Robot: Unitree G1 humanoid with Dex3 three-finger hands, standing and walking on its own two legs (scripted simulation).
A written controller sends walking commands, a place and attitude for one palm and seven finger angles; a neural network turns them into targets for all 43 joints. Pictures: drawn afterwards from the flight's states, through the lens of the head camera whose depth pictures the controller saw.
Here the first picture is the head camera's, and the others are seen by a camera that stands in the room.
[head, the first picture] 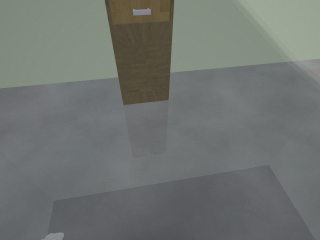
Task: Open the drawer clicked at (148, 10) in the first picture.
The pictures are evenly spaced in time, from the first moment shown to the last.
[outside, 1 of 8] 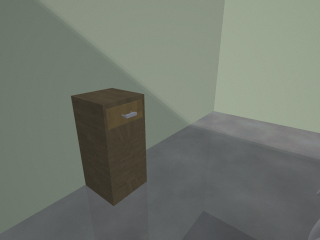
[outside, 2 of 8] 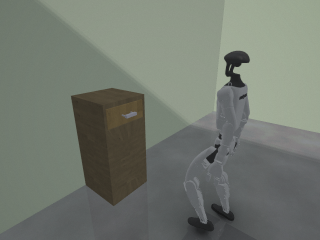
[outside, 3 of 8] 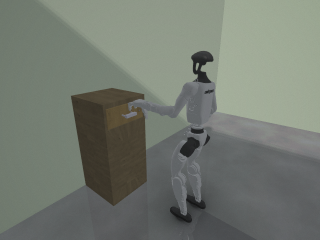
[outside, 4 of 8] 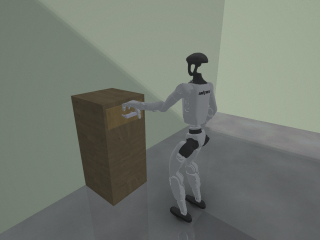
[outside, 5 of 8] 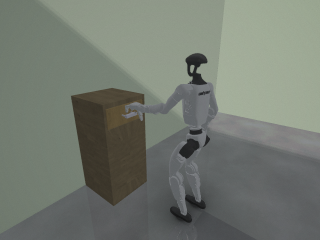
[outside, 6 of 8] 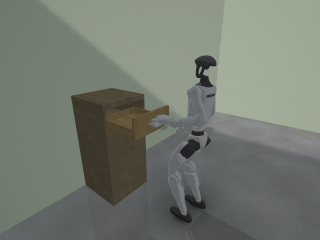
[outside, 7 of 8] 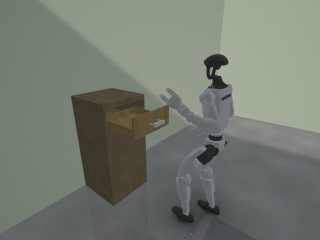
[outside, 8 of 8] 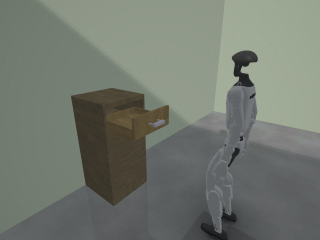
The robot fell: no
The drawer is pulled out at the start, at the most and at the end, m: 0.00 0.30 0.29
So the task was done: yes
